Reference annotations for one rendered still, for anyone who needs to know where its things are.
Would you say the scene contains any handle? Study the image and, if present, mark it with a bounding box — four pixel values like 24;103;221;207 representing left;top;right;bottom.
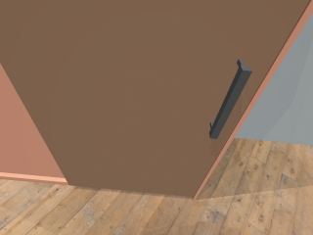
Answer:
209;59;252;139

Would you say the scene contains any wardrobe door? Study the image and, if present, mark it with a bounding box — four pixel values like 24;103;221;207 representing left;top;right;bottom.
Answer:
0;64;65;178
0;0;310;197

